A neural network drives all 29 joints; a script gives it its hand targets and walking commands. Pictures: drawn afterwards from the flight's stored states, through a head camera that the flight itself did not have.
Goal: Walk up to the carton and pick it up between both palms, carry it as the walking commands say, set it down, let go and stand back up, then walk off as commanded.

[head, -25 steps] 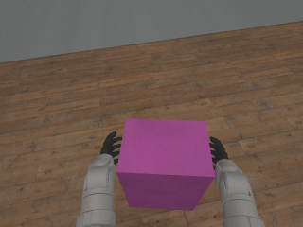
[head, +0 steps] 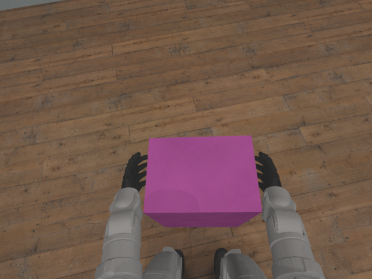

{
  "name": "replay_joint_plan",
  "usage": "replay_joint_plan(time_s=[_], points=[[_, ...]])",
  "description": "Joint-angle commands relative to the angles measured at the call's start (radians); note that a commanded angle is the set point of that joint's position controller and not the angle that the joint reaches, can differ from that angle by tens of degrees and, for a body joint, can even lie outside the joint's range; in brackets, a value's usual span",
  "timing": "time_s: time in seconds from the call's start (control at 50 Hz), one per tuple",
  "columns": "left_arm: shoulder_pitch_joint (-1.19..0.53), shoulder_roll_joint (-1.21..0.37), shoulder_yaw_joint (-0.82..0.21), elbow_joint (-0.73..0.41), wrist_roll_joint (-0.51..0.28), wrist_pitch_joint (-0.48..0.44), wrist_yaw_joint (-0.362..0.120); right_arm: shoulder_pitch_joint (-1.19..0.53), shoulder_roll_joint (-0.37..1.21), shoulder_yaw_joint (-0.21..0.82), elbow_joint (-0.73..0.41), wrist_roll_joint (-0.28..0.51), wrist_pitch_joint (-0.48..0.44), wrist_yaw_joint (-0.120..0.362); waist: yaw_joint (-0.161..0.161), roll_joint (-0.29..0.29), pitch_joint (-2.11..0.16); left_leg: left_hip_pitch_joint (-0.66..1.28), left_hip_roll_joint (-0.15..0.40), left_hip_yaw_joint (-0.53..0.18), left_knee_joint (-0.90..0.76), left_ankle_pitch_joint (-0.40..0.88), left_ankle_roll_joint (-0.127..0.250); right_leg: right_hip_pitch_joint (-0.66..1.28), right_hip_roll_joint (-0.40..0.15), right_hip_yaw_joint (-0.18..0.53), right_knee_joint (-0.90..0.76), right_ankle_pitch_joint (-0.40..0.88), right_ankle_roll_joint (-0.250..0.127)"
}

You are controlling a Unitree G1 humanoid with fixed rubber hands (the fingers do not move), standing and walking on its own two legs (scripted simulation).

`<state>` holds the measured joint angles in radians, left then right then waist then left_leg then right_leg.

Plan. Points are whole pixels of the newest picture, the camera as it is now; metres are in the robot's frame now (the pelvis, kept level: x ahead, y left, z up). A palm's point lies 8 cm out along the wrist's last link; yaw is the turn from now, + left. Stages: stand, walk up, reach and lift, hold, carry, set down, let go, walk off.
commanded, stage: set down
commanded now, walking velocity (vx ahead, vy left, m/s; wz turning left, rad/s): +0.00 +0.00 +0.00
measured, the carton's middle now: (200, 189) +0.32 +0.00 -0.14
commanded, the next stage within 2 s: none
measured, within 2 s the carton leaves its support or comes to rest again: neither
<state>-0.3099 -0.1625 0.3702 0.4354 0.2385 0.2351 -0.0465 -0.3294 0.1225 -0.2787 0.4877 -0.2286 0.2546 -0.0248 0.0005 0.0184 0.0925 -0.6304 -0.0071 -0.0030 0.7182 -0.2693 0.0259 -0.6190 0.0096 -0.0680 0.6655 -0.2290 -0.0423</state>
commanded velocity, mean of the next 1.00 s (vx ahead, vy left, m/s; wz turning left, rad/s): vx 0.00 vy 0.00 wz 0.00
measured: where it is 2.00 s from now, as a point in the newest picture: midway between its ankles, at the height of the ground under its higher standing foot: outside the picture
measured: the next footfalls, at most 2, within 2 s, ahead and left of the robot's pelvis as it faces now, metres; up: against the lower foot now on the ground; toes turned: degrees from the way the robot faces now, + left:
none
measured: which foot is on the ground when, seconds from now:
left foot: down 0.00-1.00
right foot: down 0.00-1.00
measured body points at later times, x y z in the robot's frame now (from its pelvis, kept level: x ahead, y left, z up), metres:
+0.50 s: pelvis -0.03 -0.01 -0.06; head +0.19 -0.02 +0.33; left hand +0.34 +0.15 -0.16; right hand +0.34 -0.16 -0.17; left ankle +0.05 +0.10 -0.71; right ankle +0.06 -0.11 -0.71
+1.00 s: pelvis -0.03 +0.00 -0.10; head +0.26 +0.00 +0.24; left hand +0.37 +0.16 -0.26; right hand +0.37 -0.16 -0.26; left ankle +0.05 +0.10 -0.71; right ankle +0.06 -0.11 -0.71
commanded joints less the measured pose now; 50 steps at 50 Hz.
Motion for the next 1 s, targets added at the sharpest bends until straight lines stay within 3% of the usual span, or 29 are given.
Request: replay_joint_plan(time_s=[0.0, 0.1, 0.18, 0.2, 0.22, 0.24, 0.26, 0.3, 0.32, 0.36, 0.38, 0.4, 0.44, 0.48, 0.52, 0.56, 0.58, 0.62, 0.64, 0.66, 0.68, 0.76, 0.8, 0.82, 0.86, 0.9, 0.94, 0.96, 0.98], points=[[-0.512, -0.635, -0.516, 0.075, -0.052, -0.111, -0.034, -0.598, 0.589, 0.401, 0.053, 0.083, -0.154, 0.171, 0.025, 0.063, -0.625, 0.037, -0.079, -0.101, 0.028, 0.068, -0.014, -0.047, 0.079, 0.145, 0.109, 0.007, -0.004], [-0.584, -0.6, -0.5, 0.088, -0.066, -0.134, -0.007, -0.641, 0.535, 0.356, 0.093, 0.052, -0.184, 0.14, 0.007, 0.054, -0.61, -0.034, -0.089, -0.093, 0.077, -0.028, -0.014, -0.102, 0.091, 0.136, 0.153, -0.074, -0.019], [-0.604, -0.547, -0.497, 0.11, -0.087, -0.172, 0.013, -0.72, 0.532, 0.399, 0.064, 0.092, -0.226, 0.11, 0.045, 0.039, -0.668, -0.08, -0.099, -0.067, 0.123, -0.043, -0.012, -0.12, 0.09, 0.126, 0.194, -0.089, -0.005], [-0.634, -0.529, -0.499, 0.11, -0.1, -0.176, 0.019, -0.713, 0.495, 0.367, 0.059, 0.074, -0.23, 0.097, 0.01, 0.037, -0.696, -0.102, -0.106, -0.063, 0.144, -0.043, -0.019, -0.126, 0.092, 0.121, 0.209, -0.088, -0.006], [-0.672, -0.495, -0.498, 0.075, -0.113, -0.187, 0.024, -0.729, 0.512, 0.385, 0.07, 0.093, -0.228, 0.084, 0.04, 0.032, -0.705, -0.135, -0.103, -0.055, 0.154, -0.041, -0.017, -0.121, 0.094, 0.121, 0.224, -0.077, 0.001], [-0.668, -0.5, -0.506, 0.097, -0.126, -0.193, 0.027, -0.763, 0.498, 0.396, 0.044, 0.11, -0.243, 0.079, 0.034, 0.021, -0.73, -0.126, -0.103, -0.057, 0.156, -0.042, -0.015, -0.128, 0.097, 0.112, 0.232, -0.081, 0.004], [-0.686, -0.456, -0.489, 0.075, -0.121, -0.206, 0.039, -0.765, 0.478, 0.408, 0.058, 0.114, -0.251, 0.068, 0.06, 0.016, -0.731, -0.162, -0.107, -0.046, 0.185, -0.022, -0.021, -0.154, 0.095, 0.123, 0.24, -0.071, 0.002], [-0.669, -0.419, -0.529, 0.058, -0.162, -0.232, 0.063, -0.745, 0.432, 0.441, 0.028, 0.14, -0.276, 0.035, 0.036, 0.0, -0.821, -0.168, -0.11, -0.045, 0.221, -0.013, -0.027, -0.135, 0.092, 0.113, 0.28, -0.046, 0.017], [-0.636, -0.392, -0.523, 0.037, -0.16, -0.244, 0.081, -0.737, 0.418, 0.481, 0.017, 0.174, -0.284, 0.025, 0.079, 0.026, -0.863, -0.166, -0.107, -0.04, 0.225, 0.005, -0.025, -0.123, 0.09, 0.115, 0.296, -0.032, 0.017], [-0.647, -0.318, -0.556, 0.003, -0.194, -0.258, 0.104, -0.689, 0.344, 0.471, -0.025, 0.183, -0.296, -0.011, 0.04, 0.022, -0.953, -0.154, -0.115, -0.036, 0.262, 0.052, -0.033, -0.113, 0.097, 0.102, 0.329, 0.035, 0.025], [-0.626, -0.253, -0.528, 0.005, -0.2, -0.258, 0.121, -0.705, 0.283, 0.472, -0.041, 0.194, -0.291, -0.03, 0.052, 0.005, -0.938, -0.183, -0.111, -0.029, 0.271, 0.035, -0.031, -0.092, 0.093, 0.11, 0.33, 0.01, 0.029], [-0.614, -0.232, -0.528, 0.017, -0.215, -0.258, 0.127, -0.681, 0.23, 0.466, -0.049, 0.191, -0.292, -0.049, 0.035, -0.002, -0.912, -0.204, -0.11, -0.025, 0.289, 0.036, -0.031, -0.105, 0.092, 0.109, 0.332, 0.019, 0.031], [-0.516, -0.165, -0.477, 0.078, -0.217, -0.26, 0.15, -0.658, 0.172, 0.507, -0.056, 0.2, -0.292, -0.077, 0.079, -0.047, -0.874, -0.232, -0.114, -0.013, 0.294, 0.016, -0.019, -0.098, 0.085, 0.113, 0.331, -0.004, 0.04], [-0.445, -0.08, -0.443, 0.135, -0.227, -0.261, 0.164, -0.604, 0.106, 0.49, -0.035, 0.206, -0.288, -0.104, 0.105, -0.038, -0.814, -0.272, -0.114, -0.003, 0.29, -0.009, -0.017, -0.083, 0.076, 0.112, 0.328, -0.019, 0.045], [-0.496, -0.044, -0.439, 0.114, -0.232, -0.28, 0.177, -0.582, 0.109, 0.469, 0.003, 0.216, -0.295, -0.119, 0.079, -0.049, -0.787, -0.3, -0.105, -0.023, 0.303, -0.006, -0.008, -0.146, 0.075, 0.117, 0.328, -0.015, 0.041], [-0.528, -0.067, -0.467, 0.069, -0.258, -0.303, 0.184, -0.583, 0.114, 0.49, 0.002, 0.253, -0.311, -0.123, 0.092, -0.026, -0.824, -0.312, -0.108, -0.035, 0.304, 0.051, -0.011, -0.139, 0.073, 0.13, 0.339, 0.059, 0.029], [-0.509, -0.037, -0.465, 0.108, -0.259, -0.301, 0.186, -0.59, 0.101, 0.478, -0.01, 0.259, -0.315, -0.126, 0.087, -0.053, -0.805, -0.314, -0.103, -0.042, 0.31, 0.04, -0.005, -0.178, 0.076, 0.114, 0.355, 0.047, 0.041], [-0.561, -0.014, -0.449, 0.096, -0.257, -0.318, 0.183, -0.581, 0.099, 0.45, 0.035, 0.248, -0.316, -0.133, 0.068, -0.037, -0.784, -0.375, -0.107, -0.044, 0.333, 0.06, -0.007, -0.209, 0.075, 0.137, 0.356, 0.088, 0.036], [-0.541, -0.041, -0.46, 0.089, -0.27, -0.325, 0.189, -0.598, 0.098, 0.479, 0.005, 0.27, -0.33, -0.127, 0.101, -0.012, -0.844, -0.357, -0.107, -0.045, 0.33, 0.116, -0.012, -0.18, 0.076, 0.14, 0.369, 0.137, 0.026], [-0.584, -0.012, -0.455, 0.051, -0.273, -0.333, 0.198, -0.598, 0.082, 0.445, 0.036, 0.268, -0.333, -0.129, 0.08, -0.007, -0.816, -0.365, -0.106, -0.057, 0.335, 0.116, -0.009, -0.23, 0.079, 0.135, 0.388, 0.136, 0.023], [-0.527, -0.038, -0.441, 0.103, -0.265, -0.332, 0.198, -0.595, 0.066, 0.452, 0.034, 0.273, -0.339, -0.125, 0.109, 0.002, -0.821, -0.367, -0.107, -0.051, 0.342, 0.127, -0.015, -0.228, 0.074, 0.144, 0.386, 0.139, 0.018], [-0.557, -0.077, -0.478, 0.084, -0.306, -0.344, 0.214, -0.643, 0.014, 0.439, -0.015, 0.281, -0.366, -0.119, 0.08, 0.004, -0.968, -0.338, -0.108, -0.071, 0.392, 0.243, -0.023, -0.284, 0.093, 0.134, 0.463, 0.227, 0.012], [-0.57, -0.06, -0.485, 0.063, -0.314, -0.343, 0.22, -0.668, 0.014, 0.444, -0.032, 0.293, -0.368, -0.116, 0.086, -0.018, -1.009, -0.359, -0.108, -0.078, 0.43, 0.284, -0.023, -0.314, 0.102, 0.136, 0.502, 0.261, 0.018], [-0.592, -0.086, -0.496, 0.064, -0.316, -0.339, 0.223, -0.683, 0.008, 0.461, -0.031, 0.296, -0.369, -0.11, 0.09, 0.008, -1.027, -0.355, -0.109, -0.074, 0.438, 0.29, -0.03, -0.334, 0.102, 0.136, 0.515, 0.257, 0.017], [-0.6, -0.057, -0.486, 0.054, -0.322, -0.34, 0.229, -0.668, 0.011, 0.441, 0.003, 0.287, -0.356, -0.117, 0.076, -0.011, -1.071, -0.379, -0.111, -0.072, 0.47, 0.293, -0.027, -0.326, 0.104, 0.131, 0.552, 0.27, 0.024], [-0.624, -0.028, -0.497, 0.027, -0.321, -0.338, 0.237, -0.709, 0.015, 0.454, -0.041, 0.318, -0.355, -0.112, 0.095, -0.006, -1.166, -0.346, -0.106, -0.073, 0.493, 0.287, -0.02, -0.351, 0.109, 0.126, 0.58, 0.242, 0.031], [-0.65, -0.03, -0.505, 0.043, -0.326, -0.326, 0.236, -0.708, 0.011, 0.44, -0.005, 0.317, -0.34, -0.116, 0.065, -0.017, -1.094, -0.439, -0.103, -0.065, 0.507, 0.225, -0.02, -0.374, 0.109, 0.13, 0.581, 0.217, 0.031], [-0.674, -0.044, -0.511, -0.004, -0.34, -0.326, 0.235, -0.766, 0.013, 0.469, -0.062, 0.345, -0.339, -0.115, 0.106, -0.012, -1.171, -0.42, -0.111, -0.061, 0.524, 0.243, -0.016, -0.352, 0.107, 0.143, 0.598, 0.212, 0.026], [-0.688, -0.028, -0.509, 0.002, -0.339, -0.321, 0.239, -0.771, 0.019, 0.473, -0.041, 0.342, -0.331, -0.116, 0.101, -0.001, -1.162, -0.451, -0.111, -0.056, 0.536, 0.235, -0.014, -0.345, 0.106, 0.147, 0.612, 0.224, 0.029]])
